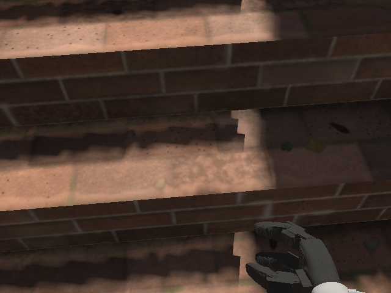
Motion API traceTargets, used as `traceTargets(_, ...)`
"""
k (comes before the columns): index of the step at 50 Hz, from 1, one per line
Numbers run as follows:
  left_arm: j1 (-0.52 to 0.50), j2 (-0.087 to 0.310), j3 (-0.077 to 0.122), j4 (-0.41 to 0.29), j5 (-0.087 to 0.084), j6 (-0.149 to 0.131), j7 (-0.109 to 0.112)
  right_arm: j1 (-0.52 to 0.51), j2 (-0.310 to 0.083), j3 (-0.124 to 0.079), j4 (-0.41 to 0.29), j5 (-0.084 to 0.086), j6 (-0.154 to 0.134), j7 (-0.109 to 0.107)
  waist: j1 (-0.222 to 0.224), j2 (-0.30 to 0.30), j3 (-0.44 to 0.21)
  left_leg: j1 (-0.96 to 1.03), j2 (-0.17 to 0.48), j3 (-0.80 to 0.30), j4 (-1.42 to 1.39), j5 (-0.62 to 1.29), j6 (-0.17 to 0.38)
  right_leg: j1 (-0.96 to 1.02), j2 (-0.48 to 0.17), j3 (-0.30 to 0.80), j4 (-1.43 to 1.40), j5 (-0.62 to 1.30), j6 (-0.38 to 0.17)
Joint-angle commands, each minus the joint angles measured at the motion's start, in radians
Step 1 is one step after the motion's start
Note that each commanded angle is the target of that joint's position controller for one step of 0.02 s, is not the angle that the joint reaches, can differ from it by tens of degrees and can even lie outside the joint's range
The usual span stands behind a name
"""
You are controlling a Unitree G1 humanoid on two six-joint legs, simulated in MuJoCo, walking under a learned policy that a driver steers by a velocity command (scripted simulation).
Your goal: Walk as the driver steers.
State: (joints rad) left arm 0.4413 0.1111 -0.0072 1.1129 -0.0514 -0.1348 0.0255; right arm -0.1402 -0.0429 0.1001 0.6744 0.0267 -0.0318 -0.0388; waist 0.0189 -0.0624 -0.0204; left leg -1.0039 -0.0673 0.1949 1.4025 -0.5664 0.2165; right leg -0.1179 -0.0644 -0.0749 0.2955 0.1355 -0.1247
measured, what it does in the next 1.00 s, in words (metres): climbs: left foot 0.22 m higher, then right foot 0.19 m higher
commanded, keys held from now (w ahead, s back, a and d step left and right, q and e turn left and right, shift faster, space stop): w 0.62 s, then w+q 0.38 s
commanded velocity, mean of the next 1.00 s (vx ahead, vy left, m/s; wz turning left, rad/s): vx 0.49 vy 0.00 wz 0.12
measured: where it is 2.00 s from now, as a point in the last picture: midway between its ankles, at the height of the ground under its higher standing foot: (324, 13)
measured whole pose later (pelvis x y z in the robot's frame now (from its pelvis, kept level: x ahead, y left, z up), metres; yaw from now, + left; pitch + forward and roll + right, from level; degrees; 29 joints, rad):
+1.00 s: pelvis +0.34 -0.32 +0.31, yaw +3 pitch +0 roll -2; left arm 0.48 0.19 0.04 0.94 0.05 -0.14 0.08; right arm -0.04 -0.10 -0.03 0.61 -0.04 0.04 -0.03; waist 0.04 0.03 0.03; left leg -1.21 -0.15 -0.12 2.31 -0.19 0.11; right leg -0.29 -0.01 -0.29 0.81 -0.53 -0.08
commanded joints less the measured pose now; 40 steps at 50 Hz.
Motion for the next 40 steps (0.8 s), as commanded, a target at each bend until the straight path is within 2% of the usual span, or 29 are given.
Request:
traceTargets(1,0.142,0.230,0.065,-0.092,0.049,-0.041,-0.058,0.536,-0.297,-0.121,0.187,-0.036,0.040,-0.022,-0.161,0.278,-0.519,0.995,0.177,-0.575,-0.561,-0.225,0.121,-0.392,0.063,0.083,0.959,0.501,-0.033)
traceTargets(2,-0.071,0.172,0.076,-0.162,0.117,-0.039,-0.082,0.460,-0.337,-0.155,0.195,-0.078,0.063,-0.022,-0.154,0.280,-0.454,0.808,0.271,-0.880,-0.860,-0.368,0.158,-0.526,0.201,0.159,1.516,-0.072,-0.007)
traceTargets(3,-0.275,0.067,0.057,-0.310,0.140,-0.010,-0.071,0.298,-0.331,-0.166,0.184,-0.092,0.047,-0.019,-0.107,0.151,-0.260,0.623,0.304,-0.887,-0.908,-0.458,0.095,-0.748,0.192,0.258,1.772,-0.127,-0.019)
traceTargets(4,-0.361,-0.018,0.027,-0.388,0.141,0.007,-0.063,0.269,-0.271,-0.158,0.234,-0.086,0.021,-0.023,-0.062,0.111,-0.047,0.481,0.310,-0.832,-0.922,-0.434,0.038,-0.909,0.169,0.257,1.846,-0.174,-0.035)
traceTargets(5,-0.318,-0.066,0.009,-0.414,0.132,0.028,-0.056,0.290,-0.186,-0.142,0.307,-0.088,0.002,-0.017,0.011,0.080,0.063,0.401,0.288,-0.713,-0.932,-0.366,-0.028,-0.979,0.145,0.280,1.811,-0.246,-0.040)
traceTargets(6,-0.197,-0.049,0.007,-0.396,0.122,0.039,-0.052,0.295,-0.116,-0.129,0.345,-0.098,-0.015,-0.006,0.073,0.035,0.075,0.369,0.254,-0.613,-0.949,-0.293,-0.058,-0.961,0.143,0.262,1.765,-0.301,-0.031)
traceTargets(7,-0.104,-0.030,0.009,-0.355,0.107,0.051,-0.046,0.279,-0.094,-0.124,0.353,-0.096,-0.031,-0.001,0.105,0.023,0.081,0.341,0.241,-0.515,-0.942,-0.217,-0.062,-0.935,0.144,0.239,1.724,-0.272,-0.015)
traceTargets(8,-0.094,-0.033,0.002,-0.358,0.104,0.058,-0.041,0.301,-0.100,-0.124,0.371,-0.084,-0.049,0.003,0.123,0.035,0.075,0.341,0.237,-0.444,-0.947,-0.151,-0.062,-0.936,0.116,0.235,1.664,-0.263,-0.006)
traceTargets(10,-0.117,0.014,0.011,-0.358,0.087,0.073,-0.034,0.292,-0.162,-0.142,0.360,-0.073,-0.080,0.018,0.125,0.041,0.070,0.288,0.235,-0.347,-0.980,-0.119,-0.018,-0.888,0.108,0.167,1.576,-0.176,0.013)
traceTargets(11,-0.153,0.027,0.013,-0.363,0.081,0.086,-0.026,0.296,-0.184,-0.146,0.356,-0.062,-0.088,0.015,0.123,0.088,0.050,0.284,0.253,-0.355,-1.011,-0.132,0.011,-0.869,0.089,0.125,1.610,-0.195,0.019)
traceTargets(13,-0.192,0.040,0.019,-0.370,0.066,0.096,-0.019,0.354,-0.208,-0.153,0.353,-0.051,-0.103,0.010,0.092,0.111,0.030,0.353,0.286,-0.375,-1.069,-0.132,0.043,-0.912,0.060,0.061,1.698,-0.190,0.035)
traceTargets(16,-0.371,0.047,0.028,-0.436,0.086,0.092,-0.009,0.505,-0.246,-0.178,0.352,-0.056,-0.127,-0.002,-0.011,0.132,0.030,0.675,0.361,-0.488,-1.133,-0.126,0.048,-1.146,-0.010,0.065,1.721,-0.244,0.045)
traceTargets(17,-0.409,0.044,0.028,-0.451,0.087,0.093,-0.011,0.549,-0.221,-0.178,0.359,-0.049,-0.129,-0.009,-0.031,0.149,0.017,0.764,0.367,-0.485,-1.127,-0.090,0.043,-1.177,-0.029,0.068,1.711,-0.251,0.049)
traceTargets(18,-0.473,0.036,0.024,-0.486,0.081,0.089,-0.012,0.593,-0.227,-0.181,0.355,-0.052,-0.131,-0.017,-0.065,0.172,0.026,0.853,0.389,-0.495,-1.158,-0.060,0.046,-1.246,-0.044,0.072,1.714,-0.304,0.046)
traceTargets(19,-0.536,0.019,0.019,-0.507,0.078,0.084,-0.009,0.641,-0.227,-0.188,0.361,-0.069,-0.133,-0.021,-0.106,0.201,0.013,0.966,0.426,-0.531,-1.173,-0.045,0.058,-1.351,-0.042,0.087,1.830,-0.390,0.044)
traceTargets(23,-0.642,0.009,0.015,-0.611,0.065,0.080,-0.013,0.690,-0.231,-0.199,0.341,-0.088,-0.142,-0.026,-0.122,0.167,0.053,1.147,0.499,-0.495,-1.246,-0.032,0.024,-1.555,-0.088,0.179,1.913,-0.602,0.042)
traceTargets(26,-0.697,-0.007,0.006,-0.678,0.050,0.097,-0.014,0.642,-0.237,-0.202,0.314,-0.101,-0.155,-0.017,-0.102,0.186,0.084,1.005,0.503,-0.363,-1.314,-0.016,-0.022,-1.460,-0.129,0.149,1.809,-0.665,0.052)
traceTargets(29,-0.757,-0.019,-0.020,-0.795,0.071,0.131,-0.025,0.589,-0.267,-0.214,0.291,-0.065,-0.149,-0.001,-0.098,0.273,0.081,0.903,0.436,-0.238,-1.465,0.082,-0.058,-1.215,-0.189,0.100,1.480,-0.666,-0.014)
traceTargets(30,-0.663,-0.005,-0.030,-0.758,0.054,0.137,-0.048,0.462,-0.286,-0.210,0.235,-0.042,-0.132,0.009,-0.056,0.220,0.044,0.678,0.351,-0.106,-1.551,0.210,-0.041,-0.798,-0.157,-0.058,1.085,-0.653,-0.025)
traceTargets(31,-0.586,0.013,-0.018,-0.729,0.031,0.139,-0.043,0.502,-0.335,-0.220,0.214,-0.017,-0.125,0.016,-0.071,0.214,-0.045,0.629,0.353,-0.137,-1.455,0.437,0.002,-0.477,-0.097,-0.025,0.958,-0.742,-0.030)
traceTargets(32,-0.228,0.073,0.042,-0.587,0.017,0.162,-0.016,0.538,-0.370,-0.223,0.250,-0.017,-0.139,0.035,0.052,0.158,-0.237,0.713,0.346,-0.109,-1.223,1.064,0.040,-0.154,0.044,-0.177,0.945,-0.685,-0.021)
traceTargets(33,0.031,0.162,0.083,-0.511,0.053,0.134,-0.010,0.559,-0.368,-0.223,0.224,0.006,-0.145,0.081,0.169,0.056,-0.419,0.563,0.270,-0.185,-0.776,1.217,-0.025,0.118,0.054,0.129,0.860,-0.668,-0.054)
traceTargets(34,0.074,0.289,0.136,-0.519,0.065,0.141,0.028,0.491,-0.342,-0.232,0.148,0.019,-0.149,0.104,0.240,-0.192,-0.484,0.442,0.147,-0.207,-0.424,0.599,-0.158,0.195,-0.166,0.503,0.429,-0.906,0.044)
traceTargets(35,0.085,0.354,0.138,-0.482,0.076,0.134,0.062,0.416,-0.197,-0.213,0.091,0.006,-0.152,0.118,0.247,-0.410,-0.447,0.271,-0.018,-0.436,0.142,0.399,-0.205,0.096,-0.291,0.880,0.138,-1.168,0.125)
traceTargets(36,-0.032,0.338,0.113,-0.496,0.091,0.124,0.069,0.370,-0.092,-0.194,0.041,-0.015,-0.146,0.120,0.157,-0.387,-0.294,0.187,-0.056,-0.554,0.531,0.419,-0.218,-0.167,-0.271,0.870,0.102,-1.145,0.165)
traceTargets(37,-0.169,0.314,0.104,-0.494,0.097,0.115,0.065,0.337,-0.058,-0.188,-0.012,-0.028,-0.138,0.100,0.069,-0.345,-0.205,0.083,-0.048,-0.550,0.688,0.528,-0.206,-0.247,-0.272,0.806,0.208,-1.094,0.113)
traceTargets(38,-0.263,0.232,0.087,-0.451,0.098,0.112,0.056,0.334,-0.058,-0.177,-0.011,-0.069,-0.122,0.090,0.002,-0.321,-0.095,0.022,-0.006,-0.455,0.677,0.628,-0.178,-0.298,-0.231,0.615,0.357,-1.004,0.063)
traceTargets(39,-0.315,0.145,0.065,-0.429,0.105,0.105,0.046,0.325,-0.078,-0.173,-0.001,-0.096,-0.104,0.084,-0.032,-0.227,-0.044,0.002,-0.022,-0.404,0.702,0.656,-0.160,-0.361,-0.179,0.460,0.483,-0.917,0.039)
traceTargets(40,-0.286,0.074,0.048,-0.386,0.104,0.093,0.042,0.339,-0.065,-0.161,0.003,-0.102,-0.074,0.075,-0.041,-0.157,-0.027,-0.013,-0.060,-0.378,0.825,0.600,-0.151,-0.383,-0.154,0.393,0.521,-0.833,0.046)
Velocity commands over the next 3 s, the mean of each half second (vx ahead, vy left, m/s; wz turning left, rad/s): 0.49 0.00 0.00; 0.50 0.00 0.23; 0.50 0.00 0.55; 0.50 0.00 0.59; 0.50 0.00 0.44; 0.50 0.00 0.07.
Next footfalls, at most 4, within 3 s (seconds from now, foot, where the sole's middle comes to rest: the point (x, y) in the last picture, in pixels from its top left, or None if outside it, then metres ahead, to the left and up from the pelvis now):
0.02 left None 0.15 0.08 -0.62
0.64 right None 0.34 -0.38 -0.42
1.26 left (313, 141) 0.64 -0.23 -0.22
1.64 right None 0.90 -0.41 -0.01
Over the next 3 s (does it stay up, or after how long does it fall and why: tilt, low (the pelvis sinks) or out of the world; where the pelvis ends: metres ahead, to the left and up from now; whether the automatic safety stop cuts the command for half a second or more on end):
stays up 0.96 -0.05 0.89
